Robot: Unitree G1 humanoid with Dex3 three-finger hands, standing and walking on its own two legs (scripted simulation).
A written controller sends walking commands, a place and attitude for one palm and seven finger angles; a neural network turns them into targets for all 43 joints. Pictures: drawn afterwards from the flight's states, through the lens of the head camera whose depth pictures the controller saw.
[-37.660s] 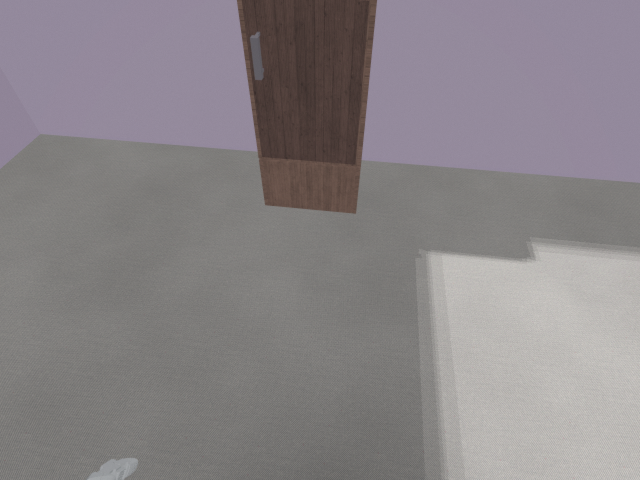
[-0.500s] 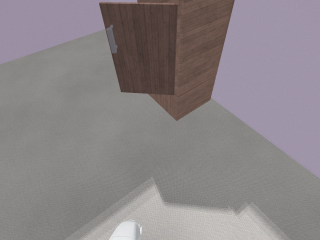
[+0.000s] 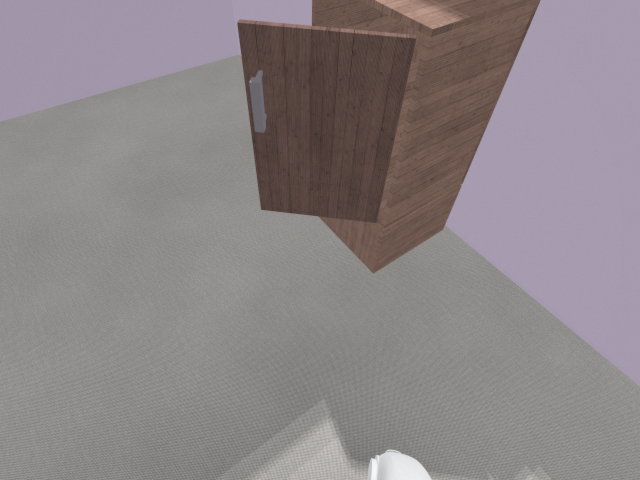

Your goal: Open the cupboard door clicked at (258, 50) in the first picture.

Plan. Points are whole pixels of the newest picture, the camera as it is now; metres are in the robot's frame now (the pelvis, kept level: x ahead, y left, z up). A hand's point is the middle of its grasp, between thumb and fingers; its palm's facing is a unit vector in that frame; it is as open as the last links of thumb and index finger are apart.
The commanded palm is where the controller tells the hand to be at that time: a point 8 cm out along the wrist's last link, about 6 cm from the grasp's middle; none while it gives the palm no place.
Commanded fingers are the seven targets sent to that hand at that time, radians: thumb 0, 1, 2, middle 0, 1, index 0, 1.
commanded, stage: take the last steps up to it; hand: left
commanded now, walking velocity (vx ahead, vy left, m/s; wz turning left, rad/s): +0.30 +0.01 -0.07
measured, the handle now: (260, 101) +0.93 +0.22 -0.06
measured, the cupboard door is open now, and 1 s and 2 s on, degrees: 47 47 47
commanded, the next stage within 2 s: come to a stop and stand still in 0.84 s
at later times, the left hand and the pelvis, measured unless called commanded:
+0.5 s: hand (231, 412) +0.24 +0.15 -0.17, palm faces +0.04 -0.98 -0.20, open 7.1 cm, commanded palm none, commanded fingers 0.00 0.90 0.90 -0.20 -0.30 -0.20 -0.30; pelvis +0.17 -0.03 +0.00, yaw +0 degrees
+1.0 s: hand (221, 317) +0.40 +0.21 -0.17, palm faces +0.00 -0.99 -0.17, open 7.3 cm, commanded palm none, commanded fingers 0.00 0.90 0.90 -0.20 -0.30 -0.20 -0.30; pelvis +0.33 +0.03 +0.00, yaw -2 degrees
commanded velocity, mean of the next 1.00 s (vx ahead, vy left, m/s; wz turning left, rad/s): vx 0.21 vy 0.02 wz -0.01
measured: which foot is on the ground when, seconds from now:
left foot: down 0.00-0.28, up 0.30-0.66, down 0.68-1.00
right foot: up 0.00-0.26, down 0.28-0.68, up 0.70-1.00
